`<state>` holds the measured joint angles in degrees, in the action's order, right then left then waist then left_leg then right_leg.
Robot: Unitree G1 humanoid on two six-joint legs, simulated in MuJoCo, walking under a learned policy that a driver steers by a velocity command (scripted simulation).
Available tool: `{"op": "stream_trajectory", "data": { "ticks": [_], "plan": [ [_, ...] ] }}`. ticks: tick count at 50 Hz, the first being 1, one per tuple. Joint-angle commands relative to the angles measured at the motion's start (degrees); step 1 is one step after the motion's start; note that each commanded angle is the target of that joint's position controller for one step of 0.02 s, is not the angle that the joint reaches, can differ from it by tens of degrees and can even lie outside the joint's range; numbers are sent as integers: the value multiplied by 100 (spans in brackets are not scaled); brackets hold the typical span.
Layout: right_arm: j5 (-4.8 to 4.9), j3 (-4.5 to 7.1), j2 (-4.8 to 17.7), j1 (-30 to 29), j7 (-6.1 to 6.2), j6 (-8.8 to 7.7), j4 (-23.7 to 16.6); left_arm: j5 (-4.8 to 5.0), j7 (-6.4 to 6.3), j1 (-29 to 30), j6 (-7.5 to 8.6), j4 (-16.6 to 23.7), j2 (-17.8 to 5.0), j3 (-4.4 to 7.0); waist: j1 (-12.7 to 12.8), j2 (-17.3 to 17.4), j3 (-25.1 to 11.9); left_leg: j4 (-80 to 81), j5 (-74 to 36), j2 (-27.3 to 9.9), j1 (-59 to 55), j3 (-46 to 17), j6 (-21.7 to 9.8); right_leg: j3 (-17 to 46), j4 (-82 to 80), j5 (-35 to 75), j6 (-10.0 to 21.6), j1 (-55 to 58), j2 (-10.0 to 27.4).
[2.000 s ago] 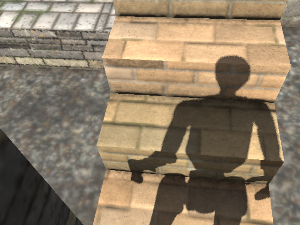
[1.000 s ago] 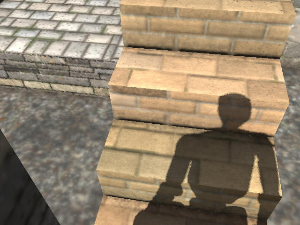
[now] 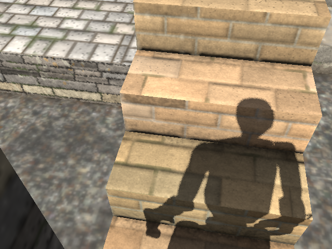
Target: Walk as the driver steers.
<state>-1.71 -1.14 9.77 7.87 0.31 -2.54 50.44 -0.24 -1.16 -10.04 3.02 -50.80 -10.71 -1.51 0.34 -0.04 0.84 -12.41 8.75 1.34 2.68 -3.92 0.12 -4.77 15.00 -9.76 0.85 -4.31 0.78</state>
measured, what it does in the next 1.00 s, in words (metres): stands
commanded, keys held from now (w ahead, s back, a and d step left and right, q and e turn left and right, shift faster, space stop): w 1.00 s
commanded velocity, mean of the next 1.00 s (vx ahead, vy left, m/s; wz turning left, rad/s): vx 0.50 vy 0.00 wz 0.00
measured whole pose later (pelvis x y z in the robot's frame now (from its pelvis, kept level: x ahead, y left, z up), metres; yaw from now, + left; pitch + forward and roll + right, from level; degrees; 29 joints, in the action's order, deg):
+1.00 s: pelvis +0.00 +0.01 +0.00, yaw +0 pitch -1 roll +0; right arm -1.8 -0.6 9.3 7.5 0.0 -2.9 52.3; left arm -0.2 -1.4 -10.8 3.1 -51.7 -10.2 -0.6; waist 0.2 -0.1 0.8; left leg -11.8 8.5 2.4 2.4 -4.2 -0.9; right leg -4.5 14.3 -9.5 -0.4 -3.9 1.9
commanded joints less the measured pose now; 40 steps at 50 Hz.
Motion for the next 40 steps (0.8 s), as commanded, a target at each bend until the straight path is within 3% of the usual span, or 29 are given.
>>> {"op": "stream_trajectory", "data": {
  "ticks": [1,7,10,14,15,19,40],
  "plan": [
    [-4,103,448,-211,5,-84,-312,0,-13,100,80,292,-503,117,-2,7,-209,153,-735,-537,105,-410,-27,501,-195,1079,29,106,640],
    [-5,109,426,-219,-2,-94,-266,2,-15,47,86,255,-483,129,0,0,-215,163,-722,-531,105,-407,-32,492,-198,1057,20,97,644],
    [9,106,471,-187,66,-142,-207,-14,37,181,42,269,-479,97,38,26,-220,120,-830,-542,65,-448,-48,499,-305,845,51,51,602],
    [-4,104,417,-197,-3,-109,-226,9,-16,16,84,177,-488,118,1,-1,-203,177,-753,-528,123,-422,-39,486,-199,1116,20,128,660],
    [24,109,486,-153,42,-134,-163,-19,20,181,58,242,-494,99,39,54,-226,145,-829,-520,127,-447,-46,502,-262,974,50,133,632],
    [-1,107,420,-200,-9,-109,-203,5,-21,31,87,181,-487,130,2,-13,-200,183,-779,-523,137,-425,-41,484,-182,1170,15,147,672],
    [-3,134,393,-236,-15,-119,-161,9,-29,16,79,196,-457,180,-9,-7,-233,174,-884,-516,98,-450,-64,467,-159,1312,-8,190,695]
  ]
}}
